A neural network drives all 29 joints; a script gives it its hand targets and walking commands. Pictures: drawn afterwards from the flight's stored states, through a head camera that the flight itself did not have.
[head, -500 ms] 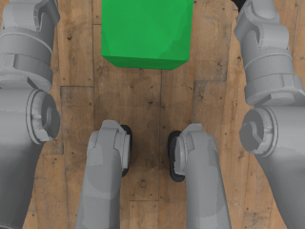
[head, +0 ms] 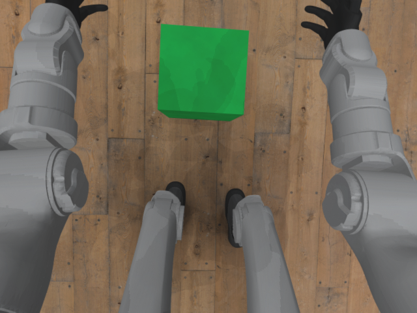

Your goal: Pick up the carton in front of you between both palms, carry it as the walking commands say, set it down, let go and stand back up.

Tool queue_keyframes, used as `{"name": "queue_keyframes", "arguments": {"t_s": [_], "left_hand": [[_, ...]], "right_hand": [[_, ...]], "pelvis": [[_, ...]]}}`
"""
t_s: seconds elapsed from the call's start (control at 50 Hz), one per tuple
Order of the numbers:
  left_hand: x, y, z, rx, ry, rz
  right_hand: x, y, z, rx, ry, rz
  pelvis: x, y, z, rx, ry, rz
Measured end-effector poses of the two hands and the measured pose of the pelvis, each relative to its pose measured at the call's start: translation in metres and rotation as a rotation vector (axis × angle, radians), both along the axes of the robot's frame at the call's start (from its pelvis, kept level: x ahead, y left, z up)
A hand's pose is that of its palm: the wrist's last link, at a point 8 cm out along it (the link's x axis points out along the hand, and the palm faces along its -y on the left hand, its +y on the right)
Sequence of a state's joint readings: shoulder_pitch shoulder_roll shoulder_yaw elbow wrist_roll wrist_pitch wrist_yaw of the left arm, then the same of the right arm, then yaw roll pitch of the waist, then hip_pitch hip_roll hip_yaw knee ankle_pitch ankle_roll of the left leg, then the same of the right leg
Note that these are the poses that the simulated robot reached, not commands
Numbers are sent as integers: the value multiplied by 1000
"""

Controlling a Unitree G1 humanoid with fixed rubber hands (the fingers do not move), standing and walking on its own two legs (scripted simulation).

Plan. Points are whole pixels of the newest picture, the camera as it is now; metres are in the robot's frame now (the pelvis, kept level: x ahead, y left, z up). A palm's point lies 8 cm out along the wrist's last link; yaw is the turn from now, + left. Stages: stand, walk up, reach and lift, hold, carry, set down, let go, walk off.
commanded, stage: set down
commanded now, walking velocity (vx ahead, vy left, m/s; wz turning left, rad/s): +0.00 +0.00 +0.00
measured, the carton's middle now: (202, 81) +0.55 +0.03 -0.46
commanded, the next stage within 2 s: let go in 0.10 s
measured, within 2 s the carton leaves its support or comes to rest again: neither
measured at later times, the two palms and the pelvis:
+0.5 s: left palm (2, 59) +0.46 +0.24 +0.00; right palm (404, 80) +0.47 -0.19 +0.00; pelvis +0.05 +0.00 +0.12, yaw +1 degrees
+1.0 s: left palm out of the picture +0.28 +0.23 +0.11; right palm out of the picture +0.28 -0.23 +0.11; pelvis +0.09 -0.01 +0.19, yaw +2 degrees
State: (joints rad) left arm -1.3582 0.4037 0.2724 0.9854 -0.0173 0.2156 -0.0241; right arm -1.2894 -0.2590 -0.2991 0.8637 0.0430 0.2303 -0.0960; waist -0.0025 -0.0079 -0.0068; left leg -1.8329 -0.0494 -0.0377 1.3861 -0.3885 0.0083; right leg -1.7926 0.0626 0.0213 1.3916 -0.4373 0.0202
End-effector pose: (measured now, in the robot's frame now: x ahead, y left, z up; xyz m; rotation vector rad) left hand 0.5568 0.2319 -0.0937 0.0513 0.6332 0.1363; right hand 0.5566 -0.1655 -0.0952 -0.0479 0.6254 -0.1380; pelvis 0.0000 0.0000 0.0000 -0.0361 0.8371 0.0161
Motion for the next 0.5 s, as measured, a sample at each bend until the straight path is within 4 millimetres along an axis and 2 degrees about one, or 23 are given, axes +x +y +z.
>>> {"name": "queue_keyframes", "arguments": {"t_s": [0.12, 0.24, 0.38, 0.5], "left_hand": [[-3, 2, 31, 0, 1, -2], [-15, 5, 51, 44, 35, -20], [-60, 11, 72, 100, 95, -39], [-101, 12, 98, 93, 114, -48]], "right_hand": [[-2, 1, 32, -4, 1, 7], [-12, 0, 52, -44, 32, 45], [-53, -10, 73, -107, 100, 110], [-91, -24, 100, -107, 126, 117]], "pelvis": [[5, 0, 34, 1, -9, 3], [14, 1, 64, 3, -28, 6], [35, 2, 99, 11, -87, 8], [53, 1, 122, 16, -161, 7]]}}
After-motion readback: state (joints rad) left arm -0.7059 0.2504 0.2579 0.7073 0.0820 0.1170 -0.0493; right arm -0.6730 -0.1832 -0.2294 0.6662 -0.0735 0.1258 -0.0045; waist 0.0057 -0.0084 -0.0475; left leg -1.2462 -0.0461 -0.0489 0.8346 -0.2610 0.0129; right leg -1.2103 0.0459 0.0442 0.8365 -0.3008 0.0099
